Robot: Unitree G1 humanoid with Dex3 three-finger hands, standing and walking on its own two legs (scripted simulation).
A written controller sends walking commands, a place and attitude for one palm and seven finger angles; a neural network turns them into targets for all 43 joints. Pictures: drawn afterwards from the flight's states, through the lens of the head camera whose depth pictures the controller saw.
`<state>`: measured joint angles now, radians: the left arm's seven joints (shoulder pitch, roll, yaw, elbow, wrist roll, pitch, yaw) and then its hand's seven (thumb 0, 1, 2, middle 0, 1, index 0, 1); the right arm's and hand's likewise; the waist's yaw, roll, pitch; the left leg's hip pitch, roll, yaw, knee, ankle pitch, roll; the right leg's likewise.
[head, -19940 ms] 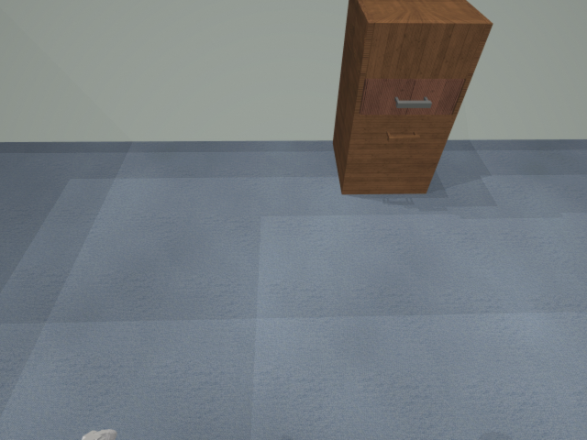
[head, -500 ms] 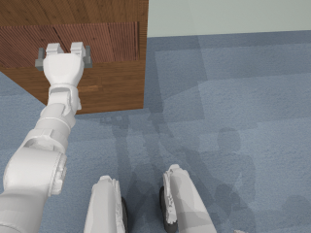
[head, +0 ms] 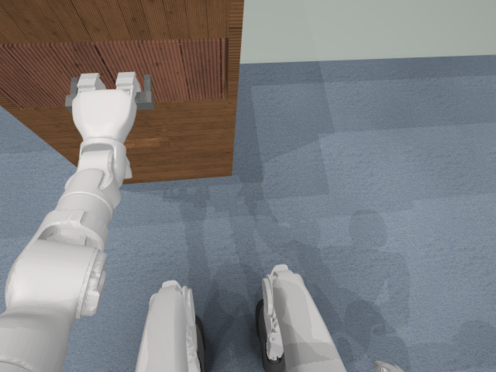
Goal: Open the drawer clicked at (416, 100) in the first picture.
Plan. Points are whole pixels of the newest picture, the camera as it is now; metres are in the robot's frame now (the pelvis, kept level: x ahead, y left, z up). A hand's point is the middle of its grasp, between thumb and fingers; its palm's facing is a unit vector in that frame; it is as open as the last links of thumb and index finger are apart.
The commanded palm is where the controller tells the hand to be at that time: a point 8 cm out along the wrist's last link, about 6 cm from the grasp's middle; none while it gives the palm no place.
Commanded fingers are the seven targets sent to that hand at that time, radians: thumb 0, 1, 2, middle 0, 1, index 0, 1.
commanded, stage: close the thumb around the handle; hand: left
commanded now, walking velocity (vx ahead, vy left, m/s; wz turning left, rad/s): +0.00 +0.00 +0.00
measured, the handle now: (111, 92) +0.58 +0.18 -0.04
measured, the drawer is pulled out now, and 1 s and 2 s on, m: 0.00 0.01 0.12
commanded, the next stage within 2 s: pull the drawer open in 0.62 s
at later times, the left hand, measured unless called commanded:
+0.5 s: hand (117, 125) +0.53 +0.18 -0.06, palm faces -0.04 +0.00 -1.00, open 6.1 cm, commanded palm +0.51 +0.16 -0.01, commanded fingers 0.00 0.90 0.90 -0.40 -1.35 -0.40 -1.35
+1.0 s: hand (117, 132) +0.51 +0.18 -0.06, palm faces -0.05 -0.03 -1.00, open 5.5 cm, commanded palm +0.48 +0.17 -0.01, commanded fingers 0.00 0.90 0.90 -0.40 -1.35 -0.40 -1.35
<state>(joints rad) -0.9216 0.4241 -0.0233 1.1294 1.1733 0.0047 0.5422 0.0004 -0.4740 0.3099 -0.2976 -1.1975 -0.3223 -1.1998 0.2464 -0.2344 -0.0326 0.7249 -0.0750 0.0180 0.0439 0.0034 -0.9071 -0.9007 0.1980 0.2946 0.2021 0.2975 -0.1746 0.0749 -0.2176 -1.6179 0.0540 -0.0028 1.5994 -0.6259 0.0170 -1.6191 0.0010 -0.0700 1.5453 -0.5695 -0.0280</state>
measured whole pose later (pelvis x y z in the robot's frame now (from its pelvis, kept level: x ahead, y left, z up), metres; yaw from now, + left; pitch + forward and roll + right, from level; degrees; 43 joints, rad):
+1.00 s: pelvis +0.00 +0.00 +0.00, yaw +0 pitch +37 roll -2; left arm -0.87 0.41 -0.03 1.06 1.15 0.02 0.52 0.01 0.75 0.79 -0.35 -1.34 -0.39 -1.35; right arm 0.26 -0.23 -0.03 0.72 -0.06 0.04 0.04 0.00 -0.91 -0.90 0.20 0.29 0.20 0.30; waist -0.16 0.07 -0.22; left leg -1.60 0.06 0.01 1.58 -0.63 0.02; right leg -1.61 0.01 -0.05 1.53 -0.57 -0.02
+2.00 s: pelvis +0.01 -0.01 +0.03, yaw +2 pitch +32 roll +0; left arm -0.53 0.25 -0.08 0.91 1.18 -0.02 0.67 0.01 0.74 0.81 -0.33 -1.35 -0.41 -1.35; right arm 0.16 -0.22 -0.07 0.72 -0.07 0.09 0.03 0.01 -0.91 -0.90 0.20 0.29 0.20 0.30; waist -0.06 0.05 -0.23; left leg -1.44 0.04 0.02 1.50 -0.61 0.01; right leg -1.47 -0.01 -0.04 1.48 -0.57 -0.03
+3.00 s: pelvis +0.01 -0.01 +0.03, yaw +2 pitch +29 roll +1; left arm -0.04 0.20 -0.17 0.49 1.21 0.00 0.69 0.03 0.72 0.81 -0.32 -1.35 -0.42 -1.35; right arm 0.06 -0.21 -0.05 0.65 -0.08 0.10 0.00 0.01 -0.91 -0.90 0.20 0.29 0.20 0.30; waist 0.01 0.03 -0.24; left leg -1.38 0.03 0.02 1.50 -0.63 0.00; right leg -1.40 -0.01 -0.04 1.50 -0.60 -0.04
